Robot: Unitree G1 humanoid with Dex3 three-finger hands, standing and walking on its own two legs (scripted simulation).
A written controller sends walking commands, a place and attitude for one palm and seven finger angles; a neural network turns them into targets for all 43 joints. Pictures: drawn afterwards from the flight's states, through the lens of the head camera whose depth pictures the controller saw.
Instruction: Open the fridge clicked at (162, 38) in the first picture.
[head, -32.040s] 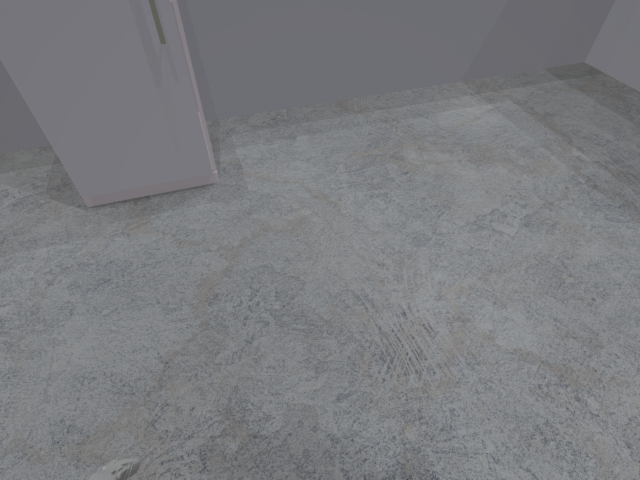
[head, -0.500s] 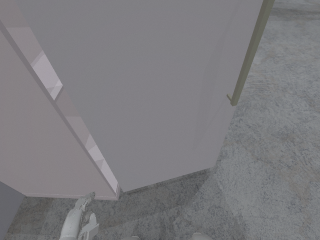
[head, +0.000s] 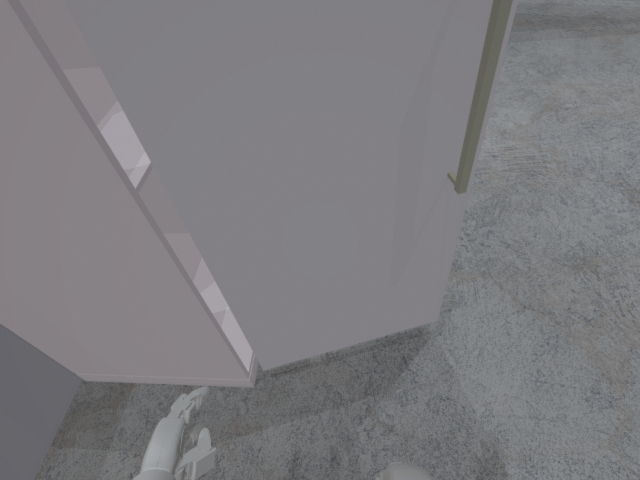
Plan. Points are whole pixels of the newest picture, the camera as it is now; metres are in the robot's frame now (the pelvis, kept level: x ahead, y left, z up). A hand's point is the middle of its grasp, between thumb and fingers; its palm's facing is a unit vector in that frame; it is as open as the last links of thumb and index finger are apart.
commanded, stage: stop stepping back and stand still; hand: right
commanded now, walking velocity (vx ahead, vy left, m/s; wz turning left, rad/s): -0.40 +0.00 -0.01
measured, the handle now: (481, 63) +0.64 -0.24 +0.19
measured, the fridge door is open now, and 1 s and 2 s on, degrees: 71 71 71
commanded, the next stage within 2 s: let the arm hang, fingers relaxed in 1.06 s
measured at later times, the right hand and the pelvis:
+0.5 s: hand out of the picture +0.11 -0.32 +0.20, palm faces +0.51 +0.77 -0.37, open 7.4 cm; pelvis -0.09 -0.04 -0.02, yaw +0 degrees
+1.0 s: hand out of the picture +0.07 -0.37 +0.19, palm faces +0.51 +0.72 -0.47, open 7.4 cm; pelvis -0.13 -0.08 -0.01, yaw +0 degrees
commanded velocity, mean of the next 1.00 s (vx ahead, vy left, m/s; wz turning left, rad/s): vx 0.11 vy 0.06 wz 0.00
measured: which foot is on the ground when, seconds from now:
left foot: down 0.00-0.04, up 0.06-0.38, down 0.40-0.62, up 0.64-0.92, down 0.94-1.00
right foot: up 0.00-0.04, down 0.06-0.40, up 0.42-0.60, down 0.62-0.92, up 0.94-1.00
